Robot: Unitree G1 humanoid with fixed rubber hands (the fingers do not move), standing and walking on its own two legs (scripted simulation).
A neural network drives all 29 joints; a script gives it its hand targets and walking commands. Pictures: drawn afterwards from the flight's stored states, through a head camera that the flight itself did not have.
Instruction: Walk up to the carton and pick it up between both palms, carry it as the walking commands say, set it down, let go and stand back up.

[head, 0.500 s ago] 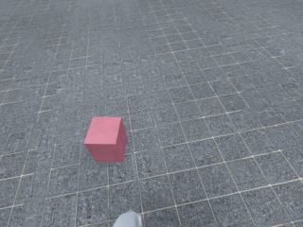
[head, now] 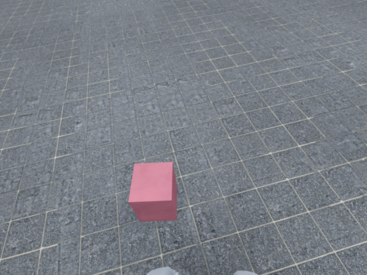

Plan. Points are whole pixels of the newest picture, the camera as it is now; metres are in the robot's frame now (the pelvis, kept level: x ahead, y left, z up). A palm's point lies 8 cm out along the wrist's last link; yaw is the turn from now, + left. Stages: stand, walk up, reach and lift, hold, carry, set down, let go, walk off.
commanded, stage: walk up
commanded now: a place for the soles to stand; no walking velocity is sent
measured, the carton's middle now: (155, 192) +0.62 +0.19 -0.61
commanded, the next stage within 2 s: none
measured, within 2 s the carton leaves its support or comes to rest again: neither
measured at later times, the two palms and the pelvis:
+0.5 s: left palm out of the picture +0.13 +0.43 -0.10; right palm out of the picture +0.13 -0.04 -0.12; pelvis +0.05 +0.20 +0.01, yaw -5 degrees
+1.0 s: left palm out of the picture +0.09 +0.57 -0.11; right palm out of the picture +0.05 +0.06 -0.09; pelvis +0.06 +0.32 +0.03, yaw -7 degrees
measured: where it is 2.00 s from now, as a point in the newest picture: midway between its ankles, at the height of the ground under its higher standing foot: outside the picture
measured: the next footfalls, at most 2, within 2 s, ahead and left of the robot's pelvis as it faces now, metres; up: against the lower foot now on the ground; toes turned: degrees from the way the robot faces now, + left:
left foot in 0.18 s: +0.13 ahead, +0.29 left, +0.00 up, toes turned +2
right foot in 0.44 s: +0.11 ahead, +0.11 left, +0.00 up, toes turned -9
